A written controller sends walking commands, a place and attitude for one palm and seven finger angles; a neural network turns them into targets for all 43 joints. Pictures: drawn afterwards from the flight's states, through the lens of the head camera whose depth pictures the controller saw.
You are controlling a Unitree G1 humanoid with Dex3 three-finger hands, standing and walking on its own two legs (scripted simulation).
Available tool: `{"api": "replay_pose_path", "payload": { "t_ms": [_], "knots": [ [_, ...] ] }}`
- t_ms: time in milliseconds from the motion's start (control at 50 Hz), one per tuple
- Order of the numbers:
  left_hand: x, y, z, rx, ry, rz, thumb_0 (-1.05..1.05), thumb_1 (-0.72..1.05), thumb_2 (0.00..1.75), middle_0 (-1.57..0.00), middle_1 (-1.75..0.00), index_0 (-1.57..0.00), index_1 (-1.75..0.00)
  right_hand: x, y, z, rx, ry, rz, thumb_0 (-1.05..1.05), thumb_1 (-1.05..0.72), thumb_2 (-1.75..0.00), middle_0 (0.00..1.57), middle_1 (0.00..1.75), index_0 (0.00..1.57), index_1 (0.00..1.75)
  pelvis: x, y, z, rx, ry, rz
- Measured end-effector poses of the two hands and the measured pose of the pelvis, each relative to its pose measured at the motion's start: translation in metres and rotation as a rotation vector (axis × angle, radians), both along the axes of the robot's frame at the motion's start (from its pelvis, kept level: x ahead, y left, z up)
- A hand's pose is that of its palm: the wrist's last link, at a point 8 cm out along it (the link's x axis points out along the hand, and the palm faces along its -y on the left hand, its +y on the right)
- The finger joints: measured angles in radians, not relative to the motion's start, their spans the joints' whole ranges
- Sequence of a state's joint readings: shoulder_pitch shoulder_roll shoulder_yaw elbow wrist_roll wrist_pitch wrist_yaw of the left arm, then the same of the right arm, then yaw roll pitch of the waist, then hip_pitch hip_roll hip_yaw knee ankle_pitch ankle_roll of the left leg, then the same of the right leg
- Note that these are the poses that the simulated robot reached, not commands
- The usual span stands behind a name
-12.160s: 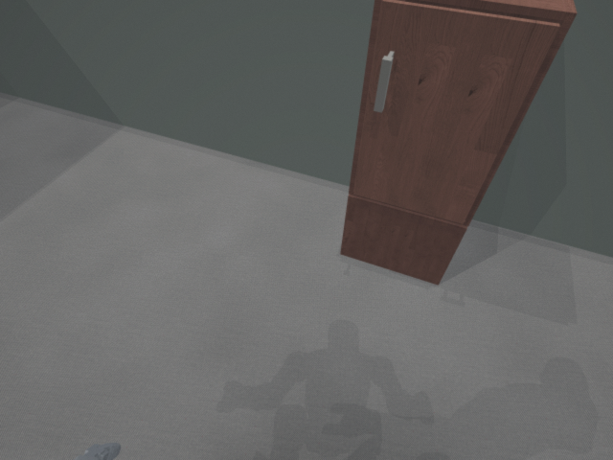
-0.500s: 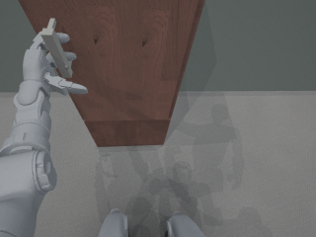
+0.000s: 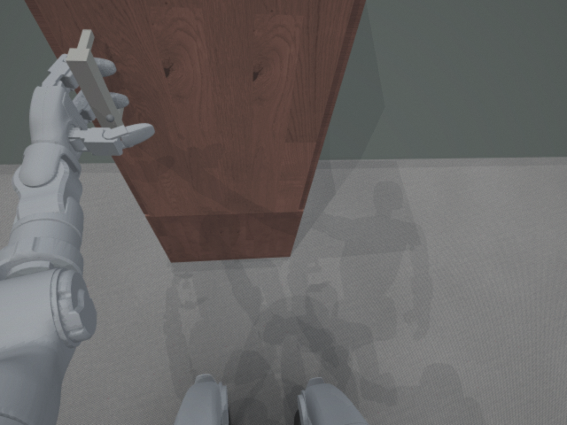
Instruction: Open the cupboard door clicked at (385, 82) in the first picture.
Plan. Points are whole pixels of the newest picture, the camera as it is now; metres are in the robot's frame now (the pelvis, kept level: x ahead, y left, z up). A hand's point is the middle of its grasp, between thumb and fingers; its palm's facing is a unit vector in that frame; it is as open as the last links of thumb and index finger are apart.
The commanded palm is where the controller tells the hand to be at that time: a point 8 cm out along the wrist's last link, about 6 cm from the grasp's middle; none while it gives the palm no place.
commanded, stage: close the thumb around the handle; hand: left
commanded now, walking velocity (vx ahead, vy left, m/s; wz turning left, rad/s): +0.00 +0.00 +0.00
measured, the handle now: (102, 88) +0.56 +0.21 +0.10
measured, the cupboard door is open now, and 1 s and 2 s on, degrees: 0 17 48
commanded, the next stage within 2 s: pull the door open along its arc in 0.38 s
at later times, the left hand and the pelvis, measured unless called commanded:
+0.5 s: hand (114, 121) +0.51 +0.19 +0.10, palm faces -0.01 -1.00 +0.01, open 5.8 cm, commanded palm +0.48 +0.23 +0.09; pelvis +0.00 +0.00 +0.00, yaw +0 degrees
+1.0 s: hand (128, 180) +0.41 +0.16 +0.10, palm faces +0.02 -1.00 +0.04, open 6.2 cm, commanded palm +0.36 +0.21 +0.09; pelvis +0.02 +0.00 +0.02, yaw -1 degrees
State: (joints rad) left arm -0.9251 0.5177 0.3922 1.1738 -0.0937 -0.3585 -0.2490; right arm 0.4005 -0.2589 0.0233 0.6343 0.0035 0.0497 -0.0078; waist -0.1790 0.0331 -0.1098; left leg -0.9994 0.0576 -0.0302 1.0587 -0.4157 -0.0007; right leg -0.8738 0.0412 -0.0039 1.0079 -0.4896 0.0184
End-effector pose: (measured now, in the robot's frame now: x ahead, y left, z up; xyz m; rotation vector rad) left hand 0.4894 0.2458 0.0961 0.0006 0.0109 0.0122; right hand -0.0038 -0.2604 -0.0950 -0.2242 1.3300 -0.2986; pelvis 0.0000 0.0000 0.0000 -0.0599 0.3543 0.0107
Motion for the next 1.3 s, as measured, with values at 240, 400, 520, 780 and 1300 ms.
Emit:
{"api": "replay_pose_path", "payload": {
  "t_ms": [240, 400, 520, 780, 1300],
  "knots": [
    [-0.005, 0.0, 0.001, -0.007, -0.003, -0.007, 0.0, 0.59, 0.77, -0.38, -1.32, -0.38, -1.32, 0.009, 0.003, 0.0, 0.01, -0.008, 0.014, 0.0, -0.9, -0.9, 0.21, 0.29, 0.21, 0.3, 0.002, 0.002, 0.002, -0.001, -0.008, 0.004],
    [-0.005, -0.006, 0.0, -0.007, -0.01, -0.02, 0.01, 0.69, 0.83, -0.37, -1.34, -0.38, -1.34, 0.015, 0.001, -0.001, 0.001, -0.037, 0.025, 0.0, -0.9, -0.9, 0.21, 0.29, 0.21, 0.3, -0.001, 0.001, 0.0, -0.001, -0.009, 0.006],
    [-0.005, -0.006, 0.0, -0.005, -0.009, -0.021, 0.0, 0.69, 0.84, -0.37, -1.34, -0.38, -1.35, 0.011, -0.001, -0.002, -0.003, -0.043, 0.02, 0.0, -0.9, -0.9, 0.21, 0.29, 0.21, 0.3, -0.004, 0.0, -0.002, -0.001, -0.007, 0.002],
    [-0.03, -0.011, -0.001, -0.002, -0.025, -0.006, 0.0, 0.72, 0.78, -0.35, -1.35, -0.34, -1.35, 0.013, 0.002, 0.002, 0.036, -0.049, -0.01, 0.0, -0.9, -0.9, 0.21, 0.29, 0.21, 0.3, 0.004, 0.0, 0.007, 0.013, -0.033, -0.015],
    [-0.182, -0.103, 0.0, -0.029, -0.049, 0.395, 0.01, 0.69, 0.78, -0.33, -1.32, -0.31, -1.29, 0.197, 0.034, 0.032, 0.166, -0.494, 0.298, 0.01, -0.9, -0.9, 0.2, 0.29, 0.2, 0.3, 0.018, -0.019, 0.02, 0.055, -0.165, 0.031]
  ]
}}
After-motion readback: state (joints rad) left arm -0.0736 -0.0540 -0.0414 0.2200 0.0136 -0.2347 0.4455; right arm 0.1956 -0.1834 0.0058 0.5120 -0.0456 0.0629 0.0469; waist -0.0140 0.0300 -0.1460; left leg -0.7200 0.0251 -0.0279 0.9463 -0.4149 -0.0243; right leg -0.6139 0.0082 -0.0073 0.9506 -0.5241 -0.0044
